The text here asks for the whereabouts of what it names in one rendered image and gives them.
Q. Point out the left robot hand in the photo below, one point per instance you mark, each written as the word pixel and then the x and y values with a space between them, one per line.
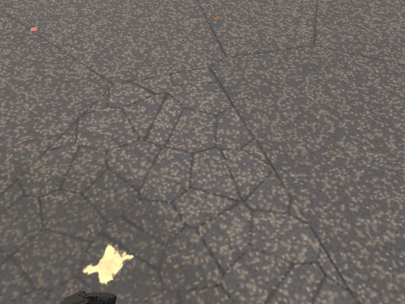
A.
pixel 90 298

